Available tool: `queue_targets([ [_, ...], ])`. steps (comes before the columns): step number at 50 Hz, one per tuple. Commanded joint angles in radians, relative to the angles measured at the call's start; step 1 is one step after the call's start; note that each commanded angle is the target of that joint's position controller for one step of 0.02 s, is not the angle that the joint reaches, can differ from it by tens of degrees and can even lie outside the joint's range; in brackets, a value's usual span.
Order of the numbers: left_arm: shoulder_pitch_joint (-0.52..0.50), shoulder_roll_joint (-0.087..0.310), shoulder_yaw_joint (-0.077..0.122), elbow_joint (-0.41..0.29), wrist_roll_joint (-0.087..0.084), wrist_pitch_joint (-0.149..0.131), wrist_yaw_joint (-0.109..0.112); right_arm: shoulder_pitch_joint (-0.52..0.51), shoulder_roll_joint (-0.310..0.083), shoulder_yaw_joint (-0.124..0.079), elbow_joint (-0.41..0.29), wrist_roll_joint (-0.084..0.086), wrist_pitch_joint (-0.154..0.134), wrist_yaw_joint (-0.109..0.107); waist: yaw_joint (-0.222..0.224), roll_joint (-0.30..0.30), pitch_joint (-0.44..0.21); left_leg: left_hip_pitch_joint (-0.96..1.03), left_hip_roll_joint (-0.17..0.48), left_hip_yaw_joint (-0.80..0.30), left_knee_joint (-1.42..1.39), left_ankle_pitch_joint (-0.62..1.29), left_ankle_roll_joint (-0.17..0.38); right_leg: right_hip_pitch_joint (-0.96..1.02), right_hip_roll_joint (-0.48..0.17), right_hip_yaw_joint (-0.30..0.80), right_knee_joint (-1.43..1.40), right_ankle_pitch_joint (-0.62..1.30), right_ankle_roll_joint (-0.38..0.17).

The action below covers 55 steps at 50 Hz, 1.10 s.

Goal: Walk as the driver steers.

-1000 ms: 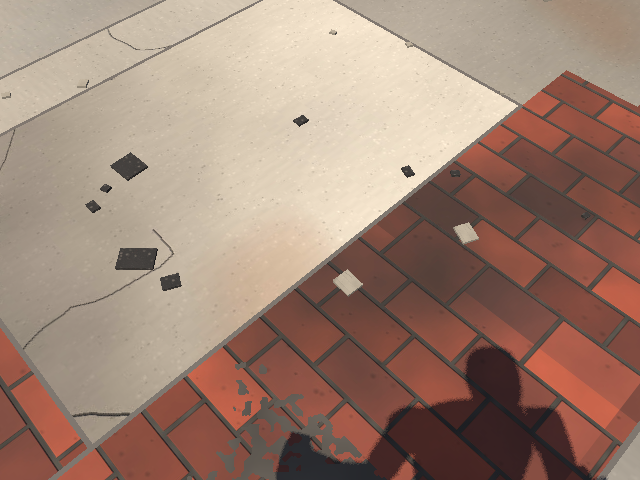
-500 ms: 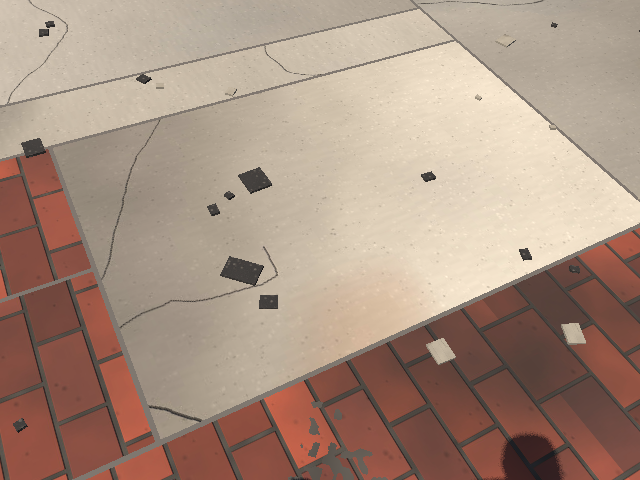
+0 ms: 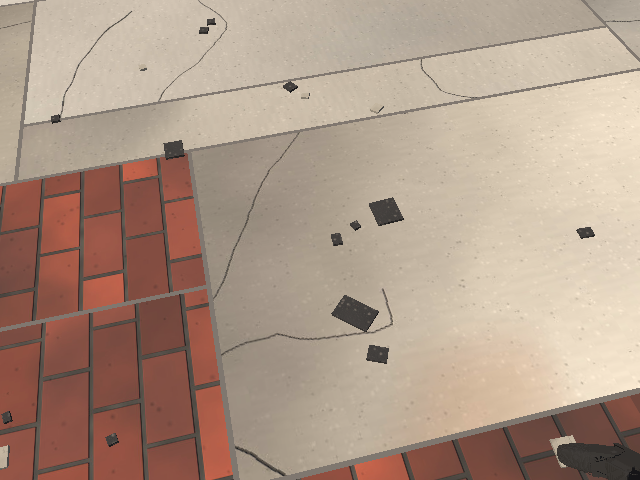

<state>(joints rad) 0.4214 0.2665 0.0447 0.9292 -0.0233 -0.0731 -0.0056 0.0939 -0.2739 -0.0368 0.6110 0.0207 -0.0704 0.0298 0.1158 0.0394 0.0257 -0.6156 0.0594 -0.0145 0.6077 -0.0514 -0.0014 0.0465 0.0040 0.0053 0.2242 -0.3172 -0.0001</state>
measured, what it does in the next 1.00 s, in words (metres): walks ahead, turning right: left foot, then right foot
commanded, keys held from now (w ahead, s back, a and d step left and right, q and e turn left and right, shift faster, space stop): w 0.10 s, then w+e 0.42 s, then s+e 0.10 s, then no key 0.38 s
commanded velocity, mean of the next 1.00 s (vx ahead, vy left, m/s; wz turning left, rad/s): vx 0.34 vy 0.00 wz -0.26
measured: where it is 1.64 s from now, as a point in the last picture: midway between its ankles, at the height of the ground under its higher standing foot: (374, 454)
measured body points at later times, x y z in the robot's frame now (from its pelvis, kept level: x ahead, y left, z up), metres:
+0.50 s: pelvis +0.28 +0.04 +0.00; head +0.30 +0.03 +0.45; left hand +0.49 +0.26 -0.10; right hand +0.27 -0.25 -0.12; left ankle +0.18 +0.13 -0.74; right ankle +0.44 -0.14 -0.69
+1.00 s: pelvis +0.45 -0.02 +0.00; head +0.48 -0.04 +0.45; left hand +0.68 +0.18 -0.10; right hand +0.49 -0.32 -0.12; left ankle +0.55 +0.13 -0.71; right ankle +0.47 -0.11 -0.74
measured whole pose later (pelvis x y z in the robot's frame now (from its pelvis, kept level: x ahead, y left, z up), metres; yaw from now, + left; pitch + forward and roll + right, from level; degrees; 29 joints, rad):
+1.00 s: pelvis +0.45 -0.02 +0.00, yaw -19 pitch +2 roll -1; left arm 0.13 0.26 0.04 0.74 0.02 0.00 -0.01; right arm 0.17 -0.29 -0.04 0.77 0.00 0.01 -0.04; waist 0.01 0.03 0.04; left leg -0.46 0.09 -0.07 0.73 -0.27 -0.08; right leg -0.32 0.09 0.01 0.44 -0.15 -0.08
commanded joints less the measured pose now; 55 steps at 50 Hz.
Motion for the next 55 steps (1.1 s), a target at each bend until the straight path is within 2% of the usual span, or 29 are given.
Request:
queue_targets([
  [1,-0.02,0.203,0.043,-0.049,-0.009,-0.001,0.005,-0.104,-0.078,-0.022,-0.106,0.007,-0.021,0.01,-0.051,-0.158,0.052,0.088,-0.032,0.023,-0.07,0.001,0.037,-0.053,-0.257,0.124,-0.038,0.442,-0.154],
  [2,-0.024,0.214,0.046,-0.05,-0.008,0.004,0.007,-0.063,-0.101,-0.033,-0.098,0.004,-0.02,0.009,-0.085,-0.162,0.022,0.162,-0.051,0.035,-0.085,-0.022,0.057,-0.033,-0.256,0.106,0.023,0.598,-0.142],
  [4,-0.029,0.202,0.039,-0.059,0.001,0.01,0.011,0.186,-0.168,-0.072,-0.026,-0.002,-0.011,-0.005,-0.224,-0.133,-0.142,0.542,-0.069,0.055,-0.103,-0.016,0.116,-0.128,-0.186,0.03,0.343,0.796,-0.096],
  [5,-0.021,0.138,0.014,-0.093,0.036,0.006,0.011,0.368,-0.243,-0.091,0.005,-0.015,0.001,-0.021,-0.28,0.02,-0.304,0.851,0.149,-0.188,-0.061,-0.02,0.178,-0.35,-0.127,-0.007,0.682,0.453,-0.062],
  [6,0.106,0.025,-0.019,-0.102,0.017,-0.013,0.004,0.373,-0.286,-0.09,0.017,-0.024,0.0,-0.01,-0.196,0.306,-0.449,1.05,0.358,-0.673,-0.233,-0.298,0.319,-0.648,0.037,0.058,0.981,-0.244,-0.022],
  [7,0.018,0.154,0.013,-0.093,-0.014,-0.025,-0.001,0.345,-0.177,-0.065,0.012,-0.022,-0.003,-0.008,-0.235,0.164,-0.341,0.962,0.325,-0.668,-0.302,-0.397,0.275,-0.749,-0.014,0.14,1.074,-0.24,-0.034],
  [8,-0.078,0.186,0.025,-0.126,-0.032,-0.03,-0.004,0.277,-0.15,-0.053,0.014,-0.018,-0.007,-0.01,-0.222,0.113,-0.186,0.826,0.294,-0.5,-0.317,-0.321,0.237,-0.795,-0.055,0.113,1.069,-0.144,-0.045],
  [9,-0.113,0.166,0.022,-0.129,-0.024,-0.029,0.001,0.216,-0.134,-0.047,0.016,-0.022,-0.012,-0.008,-0.188,0.034,-0.117,0.696,0.252,-0.386,-0.34,-0.198,0.22,-0.757,-0.098,0.095,1.026,-0.059,-0.04],
  [10,-0.119,0.153,0.026,-0.129,-0.009,-0.022,0.002,0.171,-0.111,-0.043,0.02,-0.027,-0.017,-0.005,-0.158,0.034,-0.068,0.603,0.215,-0.297,-0.372,-0.121,0.212,-0.725,-0.122,0.094,0.975,-0.005,-0.032],
  [13,-0.071,0.094,0.022,-0.113,-0.01,0.017,0.004,0.126,-0.085,-0.044,0.048,-0.031,-0.046,-0.005,-0.101,0.051,-0.037,0.476,0.184,-0.151,-0.46,-0.019,0.209,-0.637,-0.145,0.1,0.933,0.071,-0.011],
  [18,-0.184,0.081,0.024,-0.161,0.0,0.027,-0.001,0.136,-0.111,-0.056,0.1,-0.038,-0.057,-0.019,-0.11,0.01,0.031,0.482,0.167,0.024,-0.506,0.098,0.195,-0.735,-0.127,0.127,0.722,0.297,0.009],
  [25,-0.411,0.056,0.003,-0.267,0.004,0.016,-0.046,0.228,-0.165,-0.072,0.164,-0.015,-0.024,-0.038,-0.195,-0.028,0.088,0.656,0.201,0.161,-0.473,0.195,0.161,-0.76,-0.099,0.001,0.42,0.386,-0.033],
  [27,-0.43,0.067,0.009,-0.3,0.009,0.015,-0.06,0.216,-0.179,-0.075,0.169,-0.01,0.0,-0.045,-0.178,-0.013,0.09,0.716,0.21,0.191,-0.381,0.427,0.142,-0.751,-0.068,-0.044,0.38,0.298,-0.055],
  [29,-0.323,0.109,0.033,-0.297,0.018,0.013,-0.068,0.194,-0.204,-0.079,0.153,-0.008,0.024,-0.065,-0.117,0.047,-0.012,0.73,0.187,0.211,-0.168,0.839,0.104,-0.584,0.025,-0.12,0.379,0.223,-0.081],
  [30,-0.188,0.157,0.059,-0.269,0.016,0.01,-0.064,0.182,-0.208,-0.079,0.143,-0.006,0.032,-0.071,-0.05,0.053,-0.093,0.686,0.159,0.216,0.009,0.863,0.077,-0.413,0.066,-0.119,0.341,0.256,-0.105],
  [31,-0.056,0.216,0.087,-0.243,0.021,0.01,-0.047,0.167,-0.195,-0.07,0.13,-0.001,0.026,-0.074,0.029,0.012,-0.162,0.54,0.099,0.232,0.251,0.668,0.017,-0.173,0.051,-0.057,0.23,0.475,-0.147],
  [32,-0.051,0.308,0.095,-0.246,0.03,0.022,-0.02,0.277,-0.056,-0.029,0.106,-0.062,0.011,-0.059,-0.073,-0.278,-0.28,0.17,-0.03,0.208,0.612,-0.432,-0.047,0.203,-0.219,0.269,0.383,1.074,-0.267],
  [33,-0.08,0.305,0.082,-0.307,0.048,0.017,-0.022,0.346,-0.083,-0.011,0.102,-0.041,-0.012,-0.038,-0.077,-0.26,-0.545,-0.016,-0.139,-0.026,0.896,-0.714,-0.073,0.408,-0.444,0.694,0.319,1.125,-0.489],
  [34,-0.107,0.231,0.069,-0.326,0.045,0.027,-0.022,0.237,-0.183,-0.037,0.111,-0.004,-0.014,-0.03,-0.008,-0.08,-0.533,-0.015,-0.061,-0.121,0.887,-0.608,-0.053,0.326,-0.384,0.542,0.275,1.062,-0.432],
  [35,-0.171,0.186,0.055,-0.321,0.024,0.028,-0.021,0.167,-0.17,-0.033,0.081,0.01,-0.009,-0.034,-0.034,-0.06,-0.375,-0.063,-0.017,-0.09,0.798,-0.531,-0.04,0.192,-0.333,0.419,0.252,0.942,-0.376],
  [36,-0.217,0.147,0.043,-0.316,0.011,0.03,-0.017,0.139,-0.153,-0.031,0.092,-0.005,0.002,-0.048,-0.065,0.009,-0.251,-0.055,0.017,-0.067,0.717,-0.48,-0.049,0.027,-0.284,0.35,0.211,0.847,-0.33],
  [38,-0.26,0.143,0.037,-0.312,0.029,0.036,-0.014,0.174,-0.159,-0.04,0.102,-0.011,0.04,-0.061,-0.128,-0.046,-0.165,0.1,0.032,-0.06,0.631,-0.415,-0.057,-0.231,-0.235,0.272,0.13,0.749,-0.306],
  [43,-0.31,0.149,0.04,-0.283,0.039,0.032,-0.005,0.203,-0.096,-0.026,0.12,-0.028,0.066,-0.08,-0.156,-0.107,-0.181,0.204,0.026,-0.038,0.372,-0.294,-0.087,-0.335,-0.183,0.148,0.101,0.74,-0.282],
  [49,-0.307,0.125,0.024,-0.242,0.046,0.061,0.003,0.09,-0.103,-0.028,0.111,-0.018,0.074,-0.073,-0.106,-0.152,-0.119,0.289,0.017,-0.034,0.097,-0.214,-0.073,-0.35,-0.171,0.188,0.074,0.224,-0.238],
  [51,-0.32,0.099,0.01,-0.229,0.037,0.065,0.001,0.109,-0.085,-0.026,0.122,-0.027,0.064,-0.065,-0.135,-0.14,-0.102,0.385,-0.005,-0.008,-0.086,-0.142,-0.049,-0.363,-0.152,0.194,0.119,0.131,-0.197],
  [52,-0.286,0.071,-0.001,-0.213,0.036,0.062,0.0,0.111,-0.091,-0.024,0.124,-0.04,0.059,-0.062,-0.139,-0.114,-0.092,0.448,0.009,-0.029,-0.185,-0.042,-0.032,-0.379,-0.122,0.189,0.143,0.101,-0.148],
  [53,-0.25,0.051,-0.009,-0.205,0.05,0.055,-0.001,0.115,-0.141,-0.031,0.115,-0.049,0.053,-0.063,-0.117,-0.042,-0.101,0.5,0.1,-0.125,-0.206,0.118,-0.002,-0.398,-0.073,0.159,0.208,0.057,-0.093],
  [54,-0.164,0.05,-0.003,-0.193,0.051,0.047,-0.005,0.062,-0.201,-0.043,0.116,-0.043,0.055,-0.066,-0.031,0.107,-0.091,0.475,0.149,-0.16,-0.175,0.118,0.053,-0.415,0.01,0.081,0.227,-0.021,-0.054],
  [55,-0.211,0.057,-0.005,-0.191,0.054,0.05,-0.001,0.053,-0.131,-0.034,0.126,-0.038,0.054,-0.057,-0.063,0.124,-0.101,0.365,0.117,-0.147,-0.201,-0.097,0.062,-0.304,0.01,0.052,0.228,0.03,-0.027],
])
